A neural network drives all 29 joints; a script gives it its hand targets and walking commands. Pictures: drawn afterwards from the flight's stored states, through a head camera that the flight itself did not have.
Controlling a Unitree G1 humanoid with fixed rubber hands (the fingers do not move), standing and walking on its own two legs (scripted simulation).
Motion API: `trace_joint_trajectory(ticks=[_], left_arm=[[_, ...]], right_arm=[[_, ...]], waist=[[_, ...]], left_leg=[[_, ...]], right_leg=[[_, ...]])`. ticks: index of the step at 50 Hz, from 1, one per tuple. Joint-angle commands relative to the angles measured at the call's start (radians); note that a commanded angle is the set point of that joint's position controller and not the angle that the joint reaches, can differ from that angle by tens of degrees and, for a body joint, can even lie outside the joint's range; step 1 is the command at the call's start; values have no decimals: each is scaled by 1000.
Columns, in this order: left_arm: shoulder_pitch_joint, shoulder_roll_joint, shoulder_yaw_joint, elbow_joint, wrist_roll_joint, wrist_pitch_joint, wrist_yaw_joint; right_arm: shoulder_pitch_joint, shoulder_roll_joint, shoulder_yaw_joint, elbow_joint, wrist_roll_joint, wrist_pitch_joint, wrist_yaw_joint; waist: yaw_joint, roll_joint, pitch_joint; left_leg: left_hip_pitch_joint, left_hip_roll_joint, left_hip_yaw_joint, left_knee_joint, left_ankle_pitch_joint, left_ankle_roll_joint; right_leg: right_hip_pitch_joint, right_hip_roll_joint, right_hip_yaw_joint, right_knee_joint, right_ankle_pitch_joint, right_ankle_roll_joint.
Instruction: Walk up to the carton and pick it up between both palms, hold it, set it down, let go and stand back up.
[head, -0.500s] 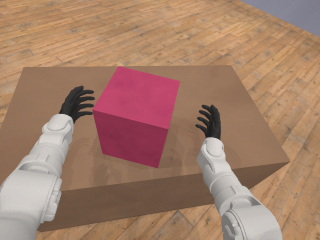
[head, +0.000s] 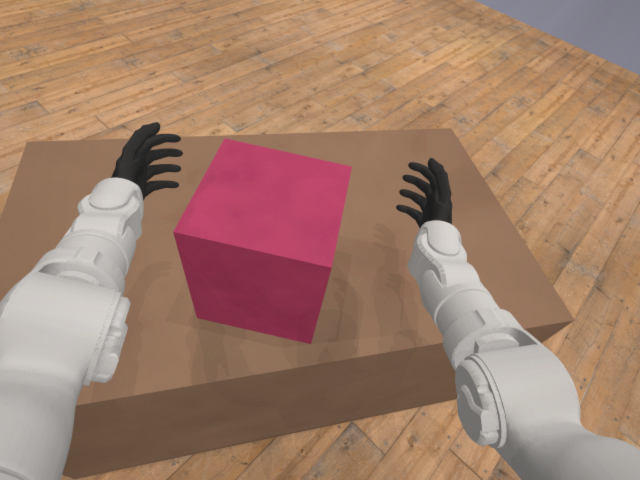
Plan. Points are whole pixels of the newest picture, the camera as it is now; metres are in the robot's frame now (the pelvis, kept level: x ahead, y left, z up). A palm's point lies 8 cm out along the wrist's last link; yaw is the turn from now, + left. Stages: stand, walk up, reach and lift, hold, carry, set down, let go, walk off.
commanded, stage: reach and lift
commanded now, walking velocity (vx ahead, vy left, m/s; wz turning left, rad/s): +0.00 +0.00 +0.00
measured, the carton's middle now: (270, 246) +0.49 -0.01 -0.07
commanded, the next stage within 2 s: none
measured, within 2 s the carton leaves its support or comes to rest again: neither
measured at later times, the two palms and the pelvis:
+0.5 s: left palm (144, 171) +0.50 +0.15 +0.10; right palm (430, 204) +0.41 -0.21 +0.11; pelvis -0.01 -0.01 +0.00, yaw +1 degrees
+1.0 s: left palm (156, 222) +0.49 +0.15 +0.01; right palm (400, 253) +0.40 -0.20 +0.01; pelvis -0.01 -0.01 -0.03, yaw +1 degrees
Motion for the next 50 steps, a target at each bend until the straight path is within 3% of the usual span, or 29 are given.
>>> trace_joint_trajectory(ticks=[1,13,24,41,47,50], left_arm=[[-488,121,0,-100,-8,-25,4],[-578,117,-35,-1,-13,-13,11],[-589,96,-44,43,-9,-46,18],[-567,58,30,95,79,-192,28],[-531,21,1,225,67,-229,13],[-558,24,-14,215,56,-260,19]], right_arm=[[-429,-123,-17,-103,-2,-15,-2],[-525,-125,-34,-29,0,31,-1],[-542,-109,-83,-4,-50,16,3],[-492,-55,-174,112,-130,-164,21],[-508,-63,-190,184,-150,-230,26],[-515,-77,-209,209,-160,-262,26]], waist=[[-23,150,-541],[-43,172,-522],[-53,180,-555],[-34,219,-695],[-46,184,-650],[-48,192,-679]], left_leg=[[166,-18,34,-36,494,-89],[102,-21,31,-63,422,-80],[44,-18,27,-51,381,-78],[-68,-27,41,108,481,-109],[-168,-26,34,167,420,-105],[-174,-22,27,199,423,-116]], right_leg=[[330,28,-36,39,398,-41],[310,15,-34,29,367,-45],[250,10,-40,52,324,-47],[134,9,-35,185,380,-41],[63,6,-33,238,324,-37],[-13,12,-41,270,288,-36]])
